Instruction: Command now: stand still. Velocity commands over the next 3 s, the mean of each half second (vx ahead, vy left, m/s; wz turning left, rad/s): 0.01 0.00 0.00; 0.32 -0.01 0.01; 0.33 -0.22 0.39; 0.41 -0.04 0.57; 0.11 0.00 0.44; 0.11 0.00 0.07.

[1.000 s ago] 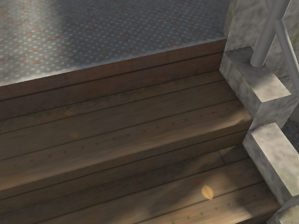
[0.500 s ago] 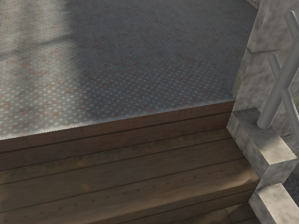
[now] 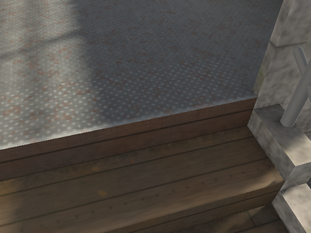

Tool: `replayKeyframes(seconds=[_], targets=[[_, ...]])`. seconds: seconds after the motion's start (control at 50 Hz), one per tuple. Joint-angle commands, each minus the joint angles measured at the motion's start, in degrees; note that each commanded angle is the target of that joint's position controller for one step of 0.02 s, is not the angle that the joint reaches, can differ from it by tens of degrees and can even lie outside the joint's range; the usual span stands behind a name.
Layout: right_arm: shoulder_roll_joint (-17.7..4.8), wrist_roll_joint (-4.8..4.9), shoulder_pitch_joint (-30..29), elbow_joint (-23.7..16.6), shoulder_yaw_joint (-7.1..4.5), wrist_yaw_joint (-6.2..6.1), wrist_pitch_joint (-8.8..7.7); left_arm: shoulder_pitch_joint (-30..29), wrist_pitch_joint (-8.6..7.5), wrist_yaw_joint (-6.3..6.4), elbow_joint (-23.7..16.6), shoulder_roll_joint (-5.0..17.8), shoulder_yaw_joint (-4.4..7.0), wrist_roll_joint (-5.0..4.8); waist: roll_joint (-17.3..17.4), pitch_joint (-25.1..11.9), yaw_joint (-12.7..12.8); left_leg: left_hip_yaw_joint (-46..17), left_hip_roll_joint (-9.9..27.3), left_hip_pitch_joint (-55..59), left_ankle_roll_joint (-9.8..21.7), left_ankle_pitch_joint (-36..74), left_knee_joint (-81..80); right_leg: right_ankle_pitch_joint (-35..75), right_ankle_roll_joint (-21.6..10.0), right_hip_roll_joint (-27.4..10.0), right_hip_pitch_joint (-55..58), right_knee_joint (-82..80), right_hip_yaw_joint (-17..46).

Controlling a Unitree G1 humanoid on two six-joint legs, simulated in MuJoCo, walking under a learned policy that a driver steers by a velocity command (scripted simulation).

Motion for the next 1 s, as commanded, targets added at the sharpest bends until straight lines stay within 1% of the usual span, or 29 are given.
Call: replayKeyframes(seconds=[0.02, 0.12, 0.14, 0.44, 0.48, 0.5, 0.54, 0.56, 0.58, 0.6, 0.64, 0.66, 0.68, 0.7, 0.72, 0.74, 0.76, 0.78, 0.8, 0.82, 0.84, 0.86, 0.88, 0.9, 0.92, 0.94, 0.96, 0.98, 1.0], targets=[[-3.46, 0.08, 3.33, -1.29, -0.44, -0.09, -0.3, 3.14, -0.26, 0.18, -1.76, 2.91, 0.11, -0.08, 1.22, 3.75, -0.17, -8.12, 9.22, 0.3, 0.16, 13.83, -4.81, 3.82, -2.29, -4.03, -2.98, -3.11, 3.14], [-3.46, -0.14, 4.16, 0.0, -0.33, -0.35, 0.04, 3.48, -0.07, 0.8, -1.67, 3.3, -0.16, -0.3, 1.52, 3.81, -0.25, -8.09, 9.16, 0.73, -0.23, 14.22, -5.02, 3.34, -2.42, -4.15, -2.8, -3.11, 3.11], [-3.96, -0.39, 4.25, 0.55, -0.41, -0.3, -0.01, 3.45, 0.05, 1.0, -1.74, 3.58, -0.07, -0.31, 0.59, 4.26, -0.07, -8.29, 9.7, -0.06, -0.03, 15.12, -4.91, 3.8, -2.32, -4.13, -2.47, -2.79, 3.15], [-3.46, -0.1, 5.12, 3.99, 0.33, -0.09, 0.29, 5.13, 0.35, 1.3, -0.63, 3.41, -1.11, -0.24, 0.99, 4.77, -0.26, -8.09, 9.35, -0.11, 0.29, 11.85, -5.42, 3.67, -2.55, -4.63, -2.36, -3.31, 3.16], [-4.55, -0.1, 5.36, 4.15, -0.04, 0.01, 0.47, 5.15, 0.5, 1.34, -0.53, 3.58, -1.02, -0.17, 2.15, 4.75, -0.84, -9.56, 9.08, -0.72, 1.57, -1.77, -7.44, -2.88, -3.0, -2.85, -3.4, -1.3, 1.64], [-6.33, 0.04, 5.69, 4.16, -0.76, 0.07, 0.78, 4.52, 0.59, 1.34, -1.03, 3.98, -0.79, -0.05, 3.8, 5.62, -1.36, -11.55, 9.62, -1.34, 3.29, -11.51, -8.74, -8.14, -3.35, -1.13, -5.73, 2.25, -0.26], [-9.77, 0.12, 8.91, 4.68, -2.4, 0.27, 1.48, 1.27, 0.66, 0.91, -3.14, 4.48, -0.45, 0.38, 7.17, 8.95, -3.75, -19.36, 14.91, -1.13, 7.77, -29.77, -12.87, -14.11, -4.08, 1.0, -15.61, 11.96, -3.73], [-9.97, 0.43, 10.33, 4.72, -2.75, 0.41, 1.62, -1.17, 0.56, 0.37, -4.41, 3.77, -0.69, 0.6, 9.72, 10.5, -5.36, -23.89, 18.01, -2.01, 10.17, -34.64, -15.51, -13.44, -4.54, 0.34, -19.67, 18.05, -4.29], [-10.03, 0.42, 11.14, 5.22, -2.81, 0.58, 1.48, -3.72, 0.23, -0.38, -5.71, 3.54, -0.63, 0.87, 10.18, 12.3, -6.67, -28.76, 21.32, -1.8, 13.03, -34.54, -17.91, -13.23, -4.52, -0.91, -25.82, 26.58, -3.36], [-9.65, -0.08, 12.49, 6.0, -2.79, 0.74, 1.06, -5.68, -0.33, -1.21, -6.87, 4.64, -0.04, 1.14, 7.46, 12.31, -6.7, -30.42, 22.9, 1.02, 14.91, -31.53, -18.81, -13.49, -3.94, -1.51, -32.13, 36.09, -1.79], [-11.17, -0.51, 12.68, 6.86, -3.21, 1.05, -0.84, -5.5, -0.9, -2.74, -7.69, 4.37, 0.87, 1.95, 5.64, 9.93, -5.0, -28.97, 23.35, 7.01, 17.03, -24.39, -18.15, -11.94, -4.22, -2.33, -41.89, 54.0, 0.21], [-10.65, -0.76, 12.72, 8.0, -3.01, 1.03, -1.9, -6.65, -1.36, -3.13, -8.53, 5.0, 1.49, 1.58, 5.36, 8.8, -3.72, -27.18, 23.04, 9.77, 16.56, -21.49, -17.44, -10.89, -4.65, -1.98, -46.66, 63.93, 1.2], [-10.44, -1.03, 12.87, 8.62, -2.89, 1.18, -2.85, -8.02, -1.95, -3.16, -9.56, 4.55, 1.75, 1.23, 5.61, 8.05, -3.06, -25.56, 23.02, 11.99, 15.75, -19.86, -17.06, -10.59, -5.5, -2.16, -51.94, 73.5, 2.44], [-9.32, -1.82, 13.04, 9.37, -2.42, 1.48, -3.22, -9.52, -2.35, -2.91, -10.74, 3.39, 1.51, 0.35, 4.84, 7.87, -2.51, -23.58, 22.73, 14.21, 14.71, -18.69, -16.59, -12.77, -6.37, -2.25, -57.72, 80.68, 3.5], [-8.18, -2.07, 13.49, 9.87, -1.94, 1.74, -3.65, -11.54, -2.51, -2.71, -12.19, 2.39, 1.08, 0.14, 4.41, 8.16, -2.28, -21.59, 22.82, 14.84, 13.43, -17.64, -16.04, -14.03, -7.12, -2.33, -62.72, 86.64, 4.14], [-8.33, -2.39, 13.09, 9.71, -1.65, 1.75, -3.95, -14.89, -2.56, -1.9, -14.08, 1.92, 0.65, 0.46, 2.55, 9.65, -1.99, -20.04, 23.5, 14.52, 12.33, -16.47, -16.15, -16.55, -7.65, -3.06, -67.71, 90.15, 5.11], [-8.63, -2.84, 13.11, 10.01, -1.58, 1.53, -4.35, -17.75, -2.09, -1.57, -16.82, 0.9, -0.2, 0.3, 3.35, 10.85, -1.98, -18.72, 23.91, 13.73, 11.73, -14.22, -16.71, -18.23, -7.97, -3.09, -72.36, 94.71, 5.57], [-9.96, -2.64, 13.32, 10.77, -1.91, 1.29, -5.36, -23.08, -1.21, -0.66, -20.78, -0.57, -1.21, 0.5, 4.77, 11.98, -2.33, -18.15, 25.11, 11.88, 12.12, -14.31, -18.2, -23.25, -8.4, -3.75, -76.89, 98.76, 5.81], [-11.02, -2.78, 13.08, 11.17, -1.86, 1.35, -6.15, -27.17, -0.7, 0.12, -24.42, 0.01, -1.83, 0.57, 4.32, 12.8, -2.46, -16.35, 25.49, 12.42, 10.79, -14.43, -19.45, -27.65, -8.77, -4.56, -80.85, 98.04, 5.6], [-11.15, -2.34, 13.42, 12.52, -1.79, 1.45, -6.9, -31.0, -0.48, 0.68, -26.82, -0.25, -2.56, 0.36, 5.34, 13.49, -3.08, -14.57, 25.96, 11.82, 10.18, -13.34, -21.08, -31.17, -9.24, -4.99, -84.34, 99.95, 4.7], [-11.2, -1.61, 12.02, 13.25, -1.4, 1.36, -7.59, -31.6, -0.55, 1.41, -28.49, 0.59, -2.63, 0.12, 5.47, 14.91, -2.12, -11.77, 25.06, 9.14, 9.13, -10.95, -22.63, -31.95, -9.18, -5.99, -84.01, 96.28, 3.18], [-9.65, 0.09, 12.4, 15.19, -0.49, 1.64, -6.92, -34.63, -0.74, 0.66, -31.25, -0.3, -4.08, -0.72, 4.75, 14.56, -1.58, -7.04, 21.74, 3.02, 6.04, -16.13, -27.59, -32.58, -10.25, -8.43, -76.71, 83.04, 2.21], [-9.93, 0.9, 11.04, 15.36, -0.1, 1.42, -6.36, -34.34, -0.6, -0.26, -32.57, 0.47, -4.09, -1.46, 5.3, 14.7, -1.39, -4.2, 19.49, -3.34, 7.05, -14.28, -33.37, -29.07, -10.15, -8.07, -65.92, 73.79, -2.61], [-8.94, 3.42, 7.69, 13.79, 0.0, 1.63, -4.51, -28.5, -0.31, -2.24, -31.71, -2.92, -5.51, -2.36, 0.42, 10.44, 1.23, 0.57, 15.95, -20.14, 7.69, -8.99, -38.98, -12.46, -12.71, -7.46, -35.21, 54.45, -6.95], [-12.14, 3.32, 7.17, 9.54, -1.03, 2.7, -3.43, -23.68, 0.26, -3.5, -28.48, -1.53, -4.29, -1.29, -0.25, 1.36, -0.21, 0.11, 15.49, -20.97, 9.44, 10.38, -34.61, -5.57, -12.44, -2.89, -17.38, 52.23, -12.19], [-18.18, 2.0, 5.52, 6.95, -2.7, 3.5, -4.42, -13.01, 0.26, -3.6, -25.0, 1.42, -2.04, -0.83, 4.81, -9.35, 4.88, 1.82, 16.69, -12.51, 9.1, 54.11, -19.03, -5.45, -12.12, 1.39, -6.51, 52.97, -11.46], [-24.6, 2.84, 2.76, 4.98, -4.82, 4.29, -4.94, 3.65, -0.23, -3.1, -19.32, 4.2, 0.22, -1.36, 7.43, -22.29, 12.97, 1.21, 16.96, -3.44, 6.59, 81.1, -2.44, -3.57, -12.44, 5.12, 4.61, 47.22, -9.05], [-22.93, 3.37, 1.94, 4.45, -4.95, 5.64, -7.08, 9.26, -0.23, -2.46, -15.36, 9.84, 1.48, -1.29, 8.65, -25.12, 14.32, -0.6, 14.84, 1.33, 1.79, 83.39, 14.33, 0.16, -13.13, 5.92, 8.12, 33.97, -3.82], [-12.84, 3.91, 3.55, 0.5, -2.76, 7.01, -8.24, 12.37, -1.61, 0.33, -13.13, 19.57, 4.16, -0.84, -9.44, -30.05, 10.14, -2.1, 4.62, -17.03, -3.58, 39.07, 41.36, 19.93, -17.58, -13.68, 20.55, 15.52, 23.64]])
Next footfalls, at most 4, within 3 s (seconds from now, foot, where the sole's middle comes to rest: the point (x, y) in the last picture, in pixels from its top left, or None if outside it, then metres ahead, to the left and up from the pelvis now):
0.98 right None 0.39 -0.26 -0.62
1.72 left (181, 174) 0.63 -0.07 -0.45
2.20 right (180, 80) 0.97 -0.07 -0.29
2.58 left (111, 88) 0.91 0.20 -0.29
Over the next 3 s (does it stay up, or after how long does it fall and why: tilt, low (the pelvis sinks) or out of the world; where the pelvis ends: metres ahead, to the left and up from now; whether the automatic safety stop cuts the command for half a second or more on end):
stays up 0.96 0.09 0.50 its command is cut before an obstacle after 1.0 s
